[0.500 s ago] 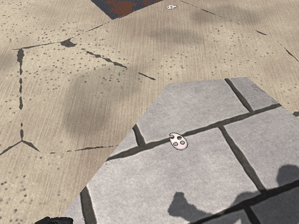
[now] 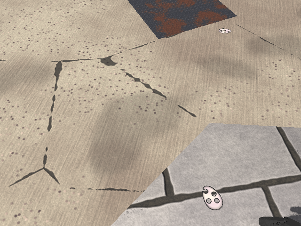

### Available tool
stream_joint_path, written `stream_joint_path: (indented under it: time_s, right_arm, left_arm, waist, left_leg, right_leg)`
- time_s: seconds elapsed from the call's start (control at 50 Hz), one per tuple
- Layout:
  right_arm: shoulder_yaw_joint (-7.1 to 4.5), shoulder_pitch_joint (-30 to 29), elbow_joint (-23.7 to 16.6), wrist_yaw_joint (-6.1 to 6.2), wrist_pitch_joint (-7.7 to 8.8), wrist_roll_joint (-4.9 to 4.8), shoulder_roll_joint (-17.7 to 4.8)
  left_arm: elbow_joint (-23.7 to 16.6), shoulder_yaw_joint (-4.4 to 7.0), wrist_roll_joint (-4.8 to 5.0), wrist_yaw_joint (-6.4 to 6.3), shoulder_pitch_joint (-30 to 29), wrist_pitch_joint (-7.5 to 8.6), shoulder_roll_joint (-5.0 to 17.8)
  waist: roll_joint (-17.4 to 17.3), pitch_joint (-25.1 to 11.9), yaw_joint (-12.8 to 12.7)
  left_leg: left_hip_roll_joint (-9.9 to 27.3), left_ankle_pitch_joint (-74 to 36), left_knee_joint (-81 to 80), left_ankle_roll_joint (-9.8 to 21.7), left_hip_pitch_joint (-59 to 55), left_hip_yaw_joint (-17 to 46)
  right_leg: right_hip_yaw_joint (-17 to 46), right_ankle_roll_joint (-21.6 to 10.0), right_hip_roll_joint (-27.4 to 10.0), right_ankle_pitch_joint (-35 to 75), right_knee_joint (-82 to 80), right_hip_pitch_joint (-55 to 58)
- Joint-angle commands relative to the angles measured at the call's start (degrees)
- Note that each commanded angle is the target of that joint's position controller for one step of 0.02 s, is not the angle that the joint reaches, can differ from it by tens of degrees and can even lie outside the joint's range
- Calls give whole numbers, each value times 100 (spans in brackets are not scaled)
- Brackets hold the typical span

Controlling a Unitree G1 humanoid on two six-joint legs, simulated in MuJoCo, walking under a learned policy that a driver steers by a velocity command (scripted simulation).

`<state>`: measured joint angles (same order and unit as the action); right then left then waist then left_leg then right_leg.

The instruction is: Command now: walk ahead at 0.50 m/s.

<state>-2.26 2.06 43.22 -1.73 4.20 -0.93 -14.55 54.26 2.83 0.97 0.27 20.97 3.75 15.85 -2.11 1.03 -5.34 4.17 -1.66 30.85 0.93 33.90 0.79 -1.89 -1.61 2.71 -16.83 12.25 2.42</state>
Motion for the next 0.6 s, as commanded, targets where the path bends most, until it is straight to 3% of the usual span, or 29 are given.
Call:
stream_joint_path:
  time_s: [0.02,0.04,0.06,0.08,0.1,0.12,0.14,0.16,0.18,0.22,0.26,0.3,0.4,0.5,0.56,0.58,0.6]
  right_arm:
    - [-138,-368,-481,-69,135,-6,-593]
    - [-205,54,-367,-57,143,10,-719]
    - [-339,905,-91,-16,139,31,-965]
    - [-460,1963,128,44,125,94,-1360]
    - [-549,2281,257,37,85,95,-1803]
    - [-399,2285,227,31,74,24,-1229]
    - [-319,1830,159,50,88,31,-1032]
    - [-279,1439,88,58,93,64,-921]
    - [-238,1157,67,42,105,103,-774]
    - [-191,965,80,19,153,155,-627]
    - [-216,1010,168,24,205,105,-726]
    - [-256,1141,270,77,205,102,-877]
    - [-267,1525,520,165,145,47,-996]
    - [-297,1967,837,187,29,-13,-1081]
    - [-341,1886,900,223,-64,-26,-1186]
    - [-340,1754,884,233,-96,-34,-1200]
    - [-282,1757,858,243,-120,-4,-1055]
  left_arm:
    - [-138,246,26,-64,55,-40,1060]
    - [-156,256,30,-73,-63,-66,1100]
    - [-180,213,6,-79,-96,-93,994]
    - [-332,108,-112,-92,-80,-85,771]
    - [-398,-110,-118,-32,613,47,37]
    - [-320,6,-2,7,324,175,584]
    - [-505,97,143,37,-213,257,903]
    - [-571,90,143,15,-534,282,862]
    - [-598,112,54,-9,-683,265,808]
    - [-546,116,0,-16,-487,136,620]
    - [-564,87,-31,-32,-512,28,450]
    - [-702,82,-80,-42,-886,-1,430]
    - [-950,16,-69,38,-1827,56,275]
    - [-1242,-7,-4,168,-2529,111,354]
    - [-1235,56,-6,229,-2263,159,549]
    - [-1094,135,-22,218,-1760,169,675]
    - [-801,282,-44,172,-851,167,952]
  waist:
    - [670,183,270]
    - [708,-75,542]
    - [604,-619,929]
    - [76,-1481,1299]
    - [-1460,-2182,962]
    - [-1051,-2178,1183]
    - [-743,-1281,1133]
    - [-299,-822,977]
    - [-125,-455,819]
    - [-280,-349,523]
    - [-231,-218,435]
    - [-123,-50,485]
    - [-100,157,777]
    - [-118,329,968]
    - [-256,148,715]
    - [-272,-135,408]
    - [-146,-722,40]
  left_leg:
    - [-106,500,-241,205,-138,-64]
    - [-278,573,-364,316,-818,-229]
    - [-389,468,-414,484,-2046,-329]
    - [500,172,-139,836,-3842,639]
    - [1770,1237,-697,1780,-5758,3309]
    - [1789,2029,-1210,1758,-5714,3947]
    - [1602,1946,-1344,1506,-4981,3150]
    - [1372,1488,-1477,1367,-4183,2502]
    - [1178,965,-1658,1308,-3479,2051]
    - [954,508,-1986,1258,-2793,1567]
    - [911,228,-2227,1331,-2494,1231]
    - [885,78,-2386,1352,-2460,988]
    - [594,73,-2454,1074,-2520,332]
    - [951,39,-2115,1006,-3362,405]
    - [1100,-891,-1590,854,-3765,449]
    - [950,-1780,-1018,749,-3717,292]
    - [634,-2100,44,592,-3332,57]
  right_leg:
    - [765,-796,-1794,2826,215,213]
    - [640,-707,-1683,3727,707,183]
    - [421,-562,-1388,4256,1678,-101]
    - [180,-361,-1056,3002,3359,-1233]
    - [106,23,32,-735,5375,-3579]
    - [854,-18,-139,-1659,6105,-4280]
    - [798,-99,-430,-1246,6225,-4665]
    - [636,-104,-720,-719,5994,-4528]
    - [578,-61,-887,-384,5630,-4324]
    - [616,-8,-1060,-48,5236,-3734]
    - [550,93,-1108,145,4861,-3707]
    - [523,208,-1131,680,4287,-3985]
    - [308,248,-905,2152,2583,-3750]
    - [308,87,-760,1915,1850,-3859]
    - [187,-146,-596,1293,1621,-3340]
    - [8,-267,-418,1264,1465,-2595]
    - [-11,-445,-388,1391,1496,-1277]
